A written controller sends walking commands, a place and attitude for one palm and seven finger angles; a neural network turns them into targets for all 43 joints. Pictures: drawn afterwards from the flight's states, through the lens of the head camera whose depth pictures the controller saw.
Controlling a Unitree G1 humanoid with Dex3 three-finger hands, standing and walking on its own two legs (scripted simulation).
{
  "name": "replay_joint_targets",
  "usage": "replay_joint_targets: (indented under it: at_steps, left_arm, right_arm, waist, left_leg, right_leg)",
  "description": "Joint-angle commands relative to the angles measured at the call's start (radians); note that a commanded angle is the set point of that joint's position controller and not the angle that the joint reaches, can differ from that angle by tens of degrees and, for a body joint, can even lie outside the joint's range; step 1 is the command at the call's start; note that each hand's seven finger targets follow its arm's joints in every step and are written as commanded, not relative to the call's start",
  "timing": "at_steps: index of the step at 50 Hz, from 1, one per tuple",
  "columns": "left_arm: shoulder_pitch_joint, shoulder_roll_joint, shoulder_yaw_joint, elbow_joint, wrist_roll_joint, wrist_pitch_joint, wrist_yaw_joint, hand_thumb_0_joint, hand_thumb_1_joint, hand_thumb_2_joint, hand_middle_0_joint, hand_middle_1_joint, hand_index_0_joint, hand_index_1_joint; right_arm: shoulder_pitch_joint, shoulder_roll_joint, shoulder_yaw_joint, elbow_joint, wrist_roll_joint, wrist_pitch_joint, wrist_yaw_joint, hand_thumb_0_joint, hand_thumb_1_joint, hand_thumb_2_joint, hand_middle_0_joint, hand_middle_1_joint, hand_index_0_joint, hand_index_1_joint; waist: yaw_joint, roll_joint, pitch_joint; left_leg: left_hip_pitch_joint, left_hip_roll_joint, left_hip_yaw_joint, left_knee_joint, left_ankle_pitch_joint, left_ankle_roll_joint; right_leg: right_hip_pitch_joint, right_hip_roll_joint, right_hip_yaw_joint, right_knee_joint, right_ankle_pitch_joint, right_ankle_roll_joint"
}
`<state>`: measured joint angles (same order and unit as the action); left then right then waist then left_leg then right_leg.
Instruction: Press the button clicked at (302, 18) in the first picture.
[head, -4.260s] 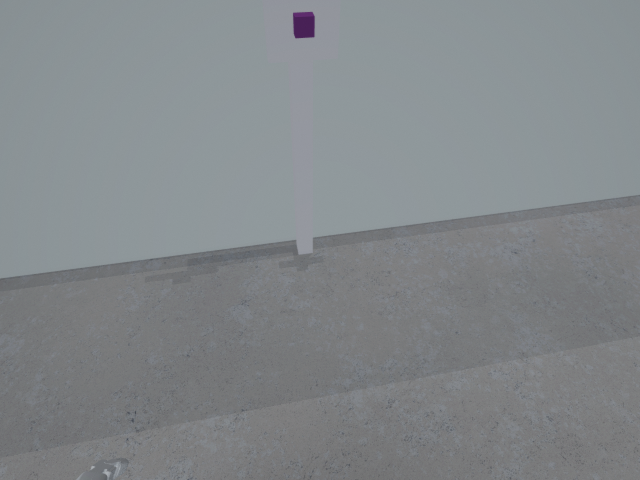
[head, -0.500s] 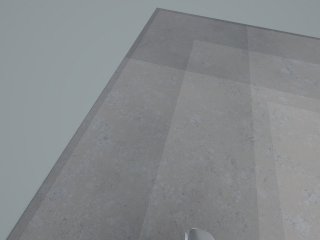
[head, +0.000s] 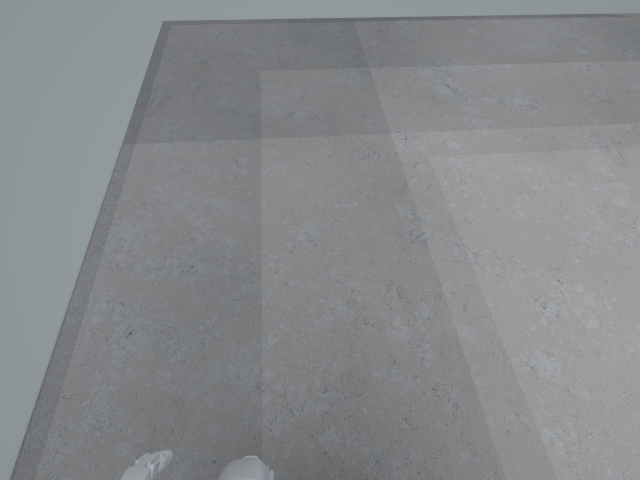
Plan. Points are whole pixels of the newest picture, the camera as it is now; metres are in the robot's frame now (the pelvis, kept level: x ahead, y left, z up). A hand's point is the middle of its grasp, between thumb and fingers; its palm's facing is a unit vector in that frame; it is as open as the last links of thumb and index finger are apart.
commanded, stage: walk to a spot facing it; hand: left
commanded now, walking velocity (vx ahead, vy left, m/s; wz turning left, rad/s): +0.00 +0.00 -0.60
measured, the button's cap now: out of the picture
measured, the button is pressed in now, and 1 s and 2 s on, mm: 0 0 0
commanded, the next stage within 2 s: turn to face it in 1.52 s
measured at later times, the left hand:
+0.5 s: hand (195, 477) +0.14 +0.18 -0.16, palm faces -0.32 -0.92 -0.22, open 7.4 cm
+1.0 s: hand (225, 465) +0.16 +0.14 -0.17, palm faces -0.52 -0.83 -0.22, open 7.4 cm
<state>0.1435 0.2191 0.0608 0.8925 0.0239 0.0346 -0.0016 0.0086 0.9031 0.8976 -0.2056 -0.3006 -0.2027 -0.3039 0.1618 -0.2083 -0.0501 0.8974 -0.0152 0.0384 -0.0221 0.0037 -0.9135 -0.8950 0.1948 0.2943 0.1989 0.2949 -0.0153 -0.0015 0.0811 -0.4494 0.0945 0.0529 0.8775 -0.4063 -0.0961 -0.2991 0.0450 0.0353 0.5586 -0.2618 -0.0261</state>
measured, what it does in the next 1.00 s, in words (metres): steps on the spot, turning right: left foot, then right foot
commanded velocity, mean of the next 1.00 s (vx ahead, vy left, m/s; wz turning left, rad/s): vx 0.03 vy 0.00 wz -0.60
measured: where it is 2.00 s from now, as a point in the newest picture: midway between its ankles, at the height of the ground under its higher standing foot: outside the picture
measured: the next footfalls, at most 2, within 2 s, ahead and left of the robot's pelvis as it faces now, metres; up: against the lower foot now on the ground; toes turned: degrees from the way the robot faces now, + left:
left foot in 0.08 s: +0.08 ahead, +0.13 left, +0.00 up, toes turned +3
right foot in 0.54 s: -0.02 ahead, -0.11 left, +0.00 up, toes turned -28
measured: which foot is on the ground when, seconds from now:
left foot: up 0.00-0.06, down 0.08-0.54, up 0.56-0.98, down 1.00-1.00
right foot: down 0.00-0.08, up 0.10-0.52, down 0.54-1.00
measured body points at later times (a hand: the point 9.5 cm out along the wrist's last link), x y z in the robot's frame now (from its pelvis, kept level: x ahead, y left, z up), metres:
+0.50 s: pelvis -0.01 +0.02 +0.00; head +0.03 +0.00 +0.45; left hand +0.16 +0.23 -0.14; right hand -0.05 -0.23 -0.14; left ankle +0.04 +0.13 -0.73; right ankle -0.06 -0.09 -0.71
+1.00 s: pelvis -0.02 +0.02 +0.00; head +0.02 +0.01 +0.45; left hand +0.19 +0.19 -0.15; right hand -0.07 -0.26 -0.12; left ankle +0.04 +0.11 -0.73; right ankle -0.05 -0.09 -0.73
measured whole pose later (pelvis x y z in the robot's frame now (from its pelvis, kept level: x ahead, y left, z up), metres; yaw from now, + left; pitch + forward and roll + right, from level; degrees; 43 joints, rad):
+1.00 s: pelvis -0.02 +0.02 +0.00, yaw -36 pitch +1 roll -1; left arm 0.21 0.24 0.07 0.91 0.02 0.05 -0.01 0.01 0.90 0.90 -0.21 -0.30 -0.20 -0.30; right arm 0.15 -0.21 -0.05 0.87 -0.01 0.03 -0.02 0.00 -0.91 -0.89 0.20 0.29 0.20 0.30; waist 0.02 -0.03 0.05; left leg -0.27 0.03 0.05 0.59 -0.38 -0.06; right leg -0.32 0.09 0.11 0.55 -0.24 -0.03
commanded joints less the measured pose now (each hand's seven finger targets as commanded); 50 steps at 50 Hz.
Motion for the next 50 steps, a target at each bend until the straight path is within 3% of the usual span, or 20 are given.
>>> replay_joint_targets:
  at_steps: [1,2,3,4,5,8,11,17,23,25,26,27,28,29,31,33,44,48,49,50]
  left_arm:
    - [-0.036,0.206,0.062,-0.092,-0.003,-0.005,0.011,0.0,0.9,0.9,-0.2,-0.3,-0.2,-0.3]
    - [-0.048,0.189,0.059,-0.091,-0.007,0.0,0.01,0.0,0.9,0.9,-0.2,-0.3,-0.2,-0.3]
    - [-0.031,0.134,0.05,-0.113,-0.015,0.007,0.007,0.0,0.9,0.9,-0.2,-0.3,-0.2,-0.3]
    - [0.01,0.081,0.041,-0.13,-0.017,0.01,-0.005,0.0,0.9,0.9,-0.2,-0.3,-0.2,-0.3]
    - [0.013,0.117,0.051,-0.114,0.001,0.016,-0.004,0.0,0.9,0.9,-0.2,-0.3,-0.2,-0.3]
    - [0.036,0.119,0.071,-0.081,0.008,0.014,-0.03,0.0,0.9,0.9,-0.2,-0.3,-0.2,-0.3]
    - [0.043,0.083,0.059,-0.078,-0.002,0.021,-0.033,0.0,0.9,0.9,-0.2,-0.3,-0.2,-0.3]
    - [-0.025,0.053,0.046,-0.093,-0.002,0.024,-0.033,0.0,0.9,0.9,-0.2,-0.3,-0.2,-0.3]
    - [0.0,0.041,0.038,-0.086,-0.003,0.004,-0.025,0.0,0.9,0.9,-0.2,-0.3,-0.2,-0.3]
    - [0.08,0.08,0.046,-0.061,-0.003,-0.008,-0.016,0.0,0.9,0.9,-0.2,-0.3,-0.2,-0.3]
    - [0.141,0.177,0.061,-0.045,0.007,-0.022,-0.004,0.0,0.9,0.9,-0.2,-0.3,-0.2,-0.3]
    - [0.191,0.274,0.078,-0.028,0.003,-0.03,0.01,0.0,0.9,0.9,-0.2,-0.3,-0.2,-0.3]
    - [0.215,0.279,0.084,-0.023,-0.008,-0.021,0.02,0.0,0.9,0.9,-0.2,-0.3,-0.2,-0.3]
    - [0.143,0.258,0.084,-0.03,-0.006,-0.02,0.025,0.0,0.9,0.9,-0.2,-0.3,-0.2,-0.3]
    - [0.039,0.182,0.058,-0.058,-0.008,-0.02,0.022,0.0,0.9,0.9,-0.2,-0.3,-0.2,-0.3]
    - [0.008,0.17,0.052,-0.069,-0.008,-0.024,0.02,0.0,0.9,0.9,-0.2,-0.3,-0.2,-0.3]
    - [0.044,0.212,0.062,-0.06,0.0,-0.01,0.012,0.0,0.9,0.9,-0.2,-0.3,-0.2,-0.3]
    - [-0.007,0.202,0.059,-0.071,-0.006,-0.002,0.005,0.0,0.9,0.9,-0.2,-0.3,-0.2,-0.3]
    - [-0.021,0.169,0.051,-0.082,-0.012,0.001,-0.002,0.0,0.9,0.9,-0.2,-0.3,-0.2,-0.3]
    - [-0.01,0.098,0.037,-0.107,-0.019,0.007,-0.014,0.0,0.9,0.9,-0.2,-0.3,-0.2,-0.3]
  right_arm:
    - [0.096,-0.097,-0.023,-0.06,0.009,-0.028,-0.009,0.0,-0.9,-0.9,0.2,0.3,0.2,0.3]
    - [0.133,-0.103,-0.025,-0.051,0.009,-0.034,-0.011,0.0,-0.9,-0.9,0.2,0.3,0.2,0.3]
    - [0.171,-0.165,-0.032,-0.049,0.001,-0.046,-0.014,0.0,-0.9,-0.9,0.2,0.3,0.2,0.3]
    - [0.155,-0.259,-0.048,-0.068,-0.01,-0.044,-0.009,0.0,-0.9,-0.9,0.2,0.3,0.2,0.3]
    - [0.113,-0.246,-0.045,-0.078,-0.012,-0.044,-0.011,0.0,-0.9,-0.9,0.2,0.3,0.2,0.3]
    - [-0.017,-0.161,-0.024,-0.113,-0.013,-0.056,-0.014,0.0,-0.9,-0.9,0.2,0.3,0.2,0.3]
    - [0.039,-0.152,-0.032,-0.088,-0.008,-0.059,-0.014,0.0,-0.9,-0.9,0.2,0.3,0.2,0.3]
    - [0.124,-0.168,-0.053,-0.035,-0.01,-0.051,-0.006,0.0,-0.9,-0.9,0.2,0.3,0.2,0.3]
    - [0.111,-0.195,-0.072,-0.009,-0.015,-0.041,0.009,0.0,-0.9,-0.9,0.2,0.3,0.2,0.3]
    - [0.103,-0.186,-0.071,-0.013,-0.008,-0.039,0.013,0.0,-0.9,-0.9,0.2,0.3,0.2,0.3]
    - [0.109,-0.134,-0.059,-0.035,0.0,-0.033,0.018,0.0,-0.9,-0.9,0.2,0.3,0.2,0.3]
    - [0.049,-0.066,-0.035,-0.091,-0.003,-0.026,0.022,0.0,-0.9,-0.9,0.2,0.3,0.2,0.3]
    - [0.002,-0.086,-0.032,-0.103,0.0,-0.011,0.005,0.0,-0.9,-0.9,0.2,0.3,0.2,0.3]
    - [-0.008,-0.084,-0.032,-0.096,0.001,-0.009,-0.001,0.0,-0.9,-0.9,0.2,0.3,0.2,0.3]
    - [0.009,-0.107,-0.039,-0.059,-0.008,-0.005,0.001,0.0,-0.9,-0.9,0.2,0.3,0.2,0.3]
    - [0.053,-0.099,-0.038,-0.034,-0.01,-0.003,0.003,0.0,-0.9,-0.9,0.2,0.3,0.2,0.3]
    - [-0.025,-0.107,-0.03,-0.082,0.002,-0.011,-0.002,0.0,-0.9,-0.9,0.2,0.3,0.2,0.3]
    - [0.099,-0.108,-0.024,-0.063,0.003,-0.033,-0.007,0.0,-0.9,-0.9,0.2,0.3,0.2,0.3]
    - [0.16,-0.143,-0.026,-0.047,0.0,-0.043,-0.013,0.0,-0.9,-0.9,0.2,0.3,0.2,0.3]
    - [0.18,-0.243,-0.044,-0.048,-0.016,-0.045,-0.015,0.0,-0.9,-0.9,0.2,0.3,0.2,0.3]
  waist:
    - [-0.015,-0.153,-0.141]
    - [-0.038,-0.113,-0.139]
    - [-0.047,0.075,-0.163]
    - [-0.022,0.37,-0.131]
    - [-0.032,0.335,-0.115]
    - [0.03,0.13,-0.06]
    - [0.007,0.154,-0.118]
    - [-0.04,0.184,-0.106]
    - [-0.028,0.226,-0.133]
    - [0.024,0.147,-0.165]
    - [0.06,-0.107,-0.189]
    - [0.086,-0.309,-0.166]
    - [0.107,-0.243,-0.172]
    - [0.076,-0.279,-0.142]
    - [0.025,-0.154,-0.1]
    - [0.005,-0.124,-0.123]
    - [0.04,-0.134,-0.122]
    - [-0.013,-0.135,-0.149]
    - [-0.043,-0.042,-0.149]
    - [-0.055,0.258,-0.111]
  left_leg:
    - [0.171,-0.04,0.031,-0.246,0.086,0.015]
    - [0.272,-0.032,0.024,-0.384,0.172,0.023]
    - [0.374,0.113,-0.136,-0.532,0.177,0.072]
    - [0.381,0.362,-0.364,-0.633,0.233,0.166]
    - [0.258,0.417,-0.395,-0.666,0.102,0.2]
    - [0.196,0.275,-0.148,-0.633,0.166,0.182]
    - [0.335,0.251,-0.017,-0.573,0.379,0.197]
    - [0.4,0.301,0.05,-0.546,0.477,0.219]
    - [0.367,0.319,0.14,-0.433,0.542,0.182]
    - [0.254,0.286,0.195,-0.278,0.458,0.11]
    - [0.057,0.204,0.238,-0.077,0.202,0.043]
    - [-0.187,0.067,0.165,0.153,-0.219,0.001]
    - [-0.187,0.068,0.023,0.245,-0.226,0.015]
    - [-0.221,0.063,-0.012,0.29,-0.181,0.016]
    - [-0.179,0.065,-0.032,0.291,-0.026,0.003]
    - [-0.112,0.048,-0.012,0.24,0.027,-0.007]
    - [0.019,-0.035,-0.027,-0.045,-0.027,0.014]
    - [0.281,-0.068,-0.006,-0.382,0.062,0.044]
    - [0.441,-0.011,-0.052,-0.514,0.045,0.068]
    - [0.514,0.235,-0.345,-0.666,-0.193,0.136]
  right_leg:
    - [0.009,-0.225,0.271,-0.093,0.411,-0.115]
    - [-0.055,-0.192,0.254,-0.044,0.334,-0.076]
    - [-0.169,-0.086,0.184,0.091,0.127,-0.02]
    - [-0.313,0.033,0.017,0.348,-0.307,0.05]
    - [-0.281,-0.016,0.039,0.542,-0.33,0.064]
    - [-0.281,-0.067,0.008,0.698,-0.148,0.079]
    - [-0.285,-0.086,-0.032,0.639,-0.128,0.1]
    - [-0.235,-0.109,-0.1,0.423,-0.189,0.102]
    - [-0.076,-0.074,-0.16,0.134,-0.158,0.062]
    - [0.129,-0.075,-0.156,-0.09,0.055,0.033]
    - [0.299,-0.251,0.069,-0.2,0.251,-0.03]
    - [0.32,-0.457,0.359,-0.21,0.609,-0.137]
    - [0.266,-0.454,0.318,-0.201,0.609,-0.183]
    - [0.243,-0.407,0.315,-0.208,0.518,-0.184]
    - [0.178,-0.315,0.202,-0.199,0.434,-0.148]
    - [0.152,-0.273,0.153,-0.191,0.45,-0.131]
    - [0.11,-0.253,0.358,-0.214,0.262,-0.167]
    - [-0.021,-0.184,0.384,-0.172,-0.019,-0.105]
    - [-0.17,-0.105,0.323,-0.094,-0.184,-0.057]
    - [-0.381,0.042,0.157,0.151,-0.31,0.007]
